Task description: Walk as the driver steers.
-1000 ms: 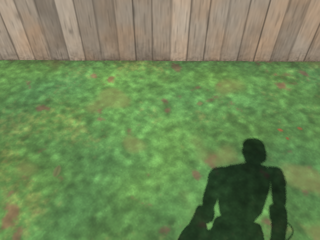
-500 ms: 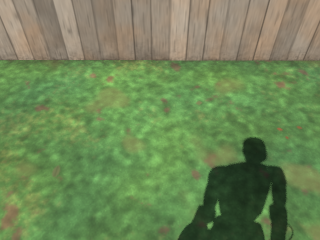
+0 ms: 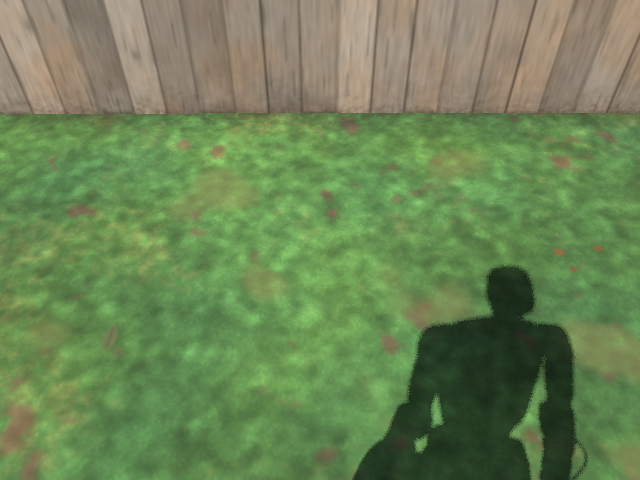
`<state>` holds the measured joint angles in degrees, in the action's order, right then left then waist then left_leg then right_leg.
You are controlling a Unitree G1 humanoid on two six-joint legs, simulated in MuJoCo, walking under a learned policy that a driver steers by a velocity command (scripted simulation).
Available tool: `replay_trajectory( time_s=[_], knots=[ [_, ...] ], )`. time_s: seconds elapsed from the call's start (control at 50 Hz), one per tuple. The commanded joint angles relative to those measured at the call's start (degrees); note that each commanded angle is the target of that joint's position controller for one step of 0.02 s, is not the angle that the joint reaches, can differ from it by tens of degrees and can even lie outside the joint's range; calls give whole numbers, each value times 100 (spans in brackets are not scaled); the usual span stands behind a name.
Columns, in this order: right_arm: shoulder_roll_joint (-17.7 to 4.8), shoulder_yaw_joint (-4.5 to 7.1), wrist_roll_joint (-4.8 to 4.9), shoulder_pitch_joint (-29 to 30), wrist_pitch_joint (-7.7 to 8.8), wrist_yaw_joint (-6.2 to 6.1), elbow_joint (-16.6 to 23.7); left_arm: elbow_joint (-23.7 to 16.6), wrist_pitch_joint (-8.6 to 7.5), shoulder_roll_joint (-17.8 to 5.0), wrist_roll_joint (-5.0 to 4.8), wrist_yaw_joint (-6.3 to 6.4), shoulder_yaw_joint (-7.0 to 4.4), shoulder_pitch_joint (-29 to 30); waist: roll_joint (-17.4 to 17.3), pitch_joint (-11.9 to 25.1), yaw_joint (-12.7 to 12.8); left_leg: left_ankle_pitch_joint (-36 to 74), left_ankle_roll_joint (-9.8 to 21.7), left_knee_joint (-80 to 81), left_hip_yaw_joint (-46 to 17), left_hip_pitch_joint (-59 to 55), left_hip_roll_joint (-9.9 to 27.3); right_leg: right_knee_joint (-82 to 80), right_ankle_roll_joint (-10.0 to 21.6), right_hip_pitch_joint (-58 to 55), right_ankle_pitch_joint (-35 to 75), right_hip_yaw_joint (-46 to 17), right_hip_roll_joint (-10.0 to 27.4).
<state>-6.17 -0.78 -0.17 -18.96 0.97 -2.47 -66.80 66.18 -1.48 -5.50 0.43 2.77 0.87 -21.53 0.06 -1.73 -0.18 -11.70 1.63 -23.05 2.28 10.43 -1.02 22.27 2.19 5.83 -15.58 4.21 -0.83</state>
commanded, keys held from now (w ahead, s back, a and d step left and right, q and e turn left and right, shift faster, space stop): s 0.32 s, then no key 0.32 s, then w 0.36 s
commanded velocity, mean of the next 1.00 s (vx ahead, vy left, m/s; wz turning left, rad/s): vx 0.00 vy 0.00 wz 0.00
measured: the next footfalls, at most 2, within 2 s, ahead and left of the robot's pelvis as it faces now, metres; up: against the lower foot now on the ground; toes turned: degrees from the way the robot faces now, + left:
left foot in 0.38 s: -0.03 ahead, +0.12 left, +0.00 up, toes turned +1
right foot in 0.78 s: -0.15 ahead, -0.04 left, +0.00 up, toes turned +0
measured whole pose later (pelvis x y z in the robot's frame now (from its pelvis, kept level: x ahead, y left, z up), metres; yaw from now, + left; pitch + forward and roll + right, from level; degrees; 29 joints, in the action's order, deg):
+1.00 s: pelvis -0.09 +0.05 +0.00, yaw +0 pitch +1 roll +1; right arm -12.9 4.2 -2.1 -13.1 0.0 2.0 -55.8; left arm 65.3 -3.5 -8.9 1.0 1.4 -2.2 -31.9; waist -0.7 1.8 1.7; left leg -11.3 1.0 -52.5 2.5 31.3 1.4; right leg 9.3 3.0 -4.0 -14.2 0.0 -1.1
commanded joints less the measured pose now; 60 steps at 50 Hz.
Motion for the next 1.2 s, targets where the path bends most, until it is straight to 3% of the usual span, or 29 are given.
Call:
replay_trajectory(
  time_s=[0.02,0.16,0.18,0.22,0.24,0.28,0.34,0.36,0.38,0.4,0.42,0.44,0.48,0.52,0.56,0.62,0.7,0.76,0.78,0.8,0.82,0.84,0.88,0.92,0.98,1.06,1.12,1.16,1.2],
  knots=[
    [-534,112,5,-394,9,-39,139,-101,11,-553,-8,42,-131,-522,45,-243,4,1621,199,-73,-546,150,661,-16,189,297,1908,-591,765],
    [-646,266,-47,-117,-213,-141,743,-657,294,-969,54,142,-416,-255,335,188,61,1417,314,-1568,-201,618,346,587,811,968,2610,-922,1159],
    [-621,280,-56,-99,-261,-143,810,-735,339,-1053,68,148,-460,-191,450,169,67,1048,287,-1944,-57,638,201,494,1007,1195,2781,-1080,1370],
    [-545,334,-121,-101,-374,-119,915,-955,384,-1188,94,168,-505,236,966,100,26,-1406,269,-3251,184,704,-128,132,1565,1766,3447,-1572,2065],
    [-563,359,-136,97,-431,-101,1021,-1030,375,-1281,139,174,-532,293,852,0,111,-2207,266,-3948,-12,965,-93,-59,1760,1832,3720,-1721,2285],
    [-514,358,-100,45,-464,-100,1108,-1164,357,-1491,193,209,-603,727,517,-131,-131,-2180,240,-3862,-474,1087,184,9,1520,1755,3614,-1564,2128],
    [-596,376,-68,-337,-322,-135,1009,-1199,437,-1372,134,160,-602,1023,641,205,-187,-1108,104,-1627,-142,746,182,503,887,846,3058,-1153,1487],
    [-583,387,-61,-461,-271,-132,956,-1168,487,-1359,57,123,-604,994,512,283,-198,-367,58,-645,94,297,14,753,728,910,2484,-986,1300],
    [-788,430,-108,-306,-198,-109,1027,-1058,535,-1254,43,71,-605,541,-206,148,31,131,59,356,-545,-8,290,1321,431,1297,1008,-688,876],
    [-1364,503,-113,-140,-140,-87,1271,-1120,576,-837,70,50,-514,23,-1596,204,378,2442,350,486,-2402,-377,2030,2449,44,2182,-1727,-111,71],
    [-1470,465,-161,-331,-139,-93,1332,-1251,671,-844,57,73,-537,521,-1885,266,-115,2925,1072,859,-2860,624,2390,3549,34,1950,-2349,-626,-369],
    [-1275,415,-212,-80,-144,-93,1357,-1237,681,-995,16,33,-566,748,-1011,-10,44,1807,1174,923,-2515,1031,2047,4099,116,1799,-1882,-1188,-400],
    [-1286,422,-169,909,-165,-82,1661,-1096,597,-1171,48,-70,-626,691,-437,-175,426,609,892,943,-1673,985,1353,4378,133,1955,-989,-1199,-435],
    [-1055,367,-80,901,-117,-80,1723,-911,538,-1171,132,-109,-636,479,-429,69,377,349,857,989,-1359,477,1161,4297,-6,1912,-649,-1087,-393],
    [-903,313,-32,583,-50,-82,1563,-882,513,-1029,96,-110,-583,516,-448,137,238,87,877,1042,-1349,-14,1179,3648,-186,1884,-628,-984,-241],
    [-991,307,-71,209,-62,-79,1339,-904,527,-927,27,-72,-497,673,-736,68,-20,-559,914,1182,-1545,-308,1243,2343,-326,1501,-1010,-654,-74],
    [-1327,430,-91,-75,-208,-3,1107,-624,443,-825,32,-82,-405,31,-933,24,-34,-2191,866,1549,-1754,86,1227,900,-82,493,-1435,-195,-258],
    [-1348,552,34,321,-340,35,1179,-253,315,-680,110,-97,-333,-909,-578,-465,370,-2815,452,1532,-1408,1195,788,-720,405,-752,-649,107,-321],
    [-1114,528,49,566,-319,66,1293,-148,246,-811,164,-66,-343,-1300,-74,-509,492,-2508,200,712,-1020,1925,444,-1263,618,-1360,-1122,-637,259],
    [-675,446,143,750,-261,104,1427,-155,185,-1139,123,-37,-390,-1519,1205,-252,551,-2265,56,-1115,-125,2690,-198,-1710,928,-1665,-2674,-2403,1545],
    [-883,467,-25,1281,-197,141,1677,-236,133,-1434,28,-47,-475,-965,1267,-1243,437,-1208,25,-1839,44,3151,-102,-2270,1232,-286,-3331,-3250,2275],
    [-984,480,-100,1343,-137,242,1698,-392,43,-1206,16,-33,-425,-495,784,-1352,153,-619,23,-2307,-233,2973,144,-2447,1147,38,-2984,-3063,2102],
    [-1072,545,-202,859,-59,398,1439,-463,-120,-1180,50,-69,-444,-309,558,-890,-99,-244,13,-2883,-160,2887,124,-2274,827,-332,-1767,-2220,1595],
    [-971,550,-249,770,-19,478,1357,-397,-245,-1081,31,-105,-432,-642,536,-661,-40,-100,-10,-3258,-22,2962,186,-2107,824,-453,-1414,-1819,1392],
    [-846,508,-184,1364,15,477,1568,-287,-331,-913,70,-138,-380,-1133,657,-886,203,134,-113,-3018,80,3390,348,-2058,944,-587,-901,-1647,1388],
    [-761,441,-168,2010,72,497,1861,-304,-396,-1020,111,-134,-372,-1409,743,-947,455,214,-109,-2089,201,3196,389,-1826,1002,-684,144,-1369,1399],
    [-813,428,-150,2098,113,501,2006,-338,-432,-1163,113,-137,-393,-1360,889,-921,432,-68,93,-1484,356,2516,304,-1521,935,-581,1094,-1171,1460],
    [-891,467,-135,1732,148,464,1977,-377,-428,-1279,105,-149,-421,-1187,901,-786,209,-288,272,-1126,503,1589,118,-1101,834,-361,1915,-1059,1524],
    [-1141,636,-110,198,253,357,1477,-412,-419,-1318,88,-183,-424,-958,448,15,-501,-17,446,-555,585,-476,-225,791,585,41,3505,-531,1121]
  ],
)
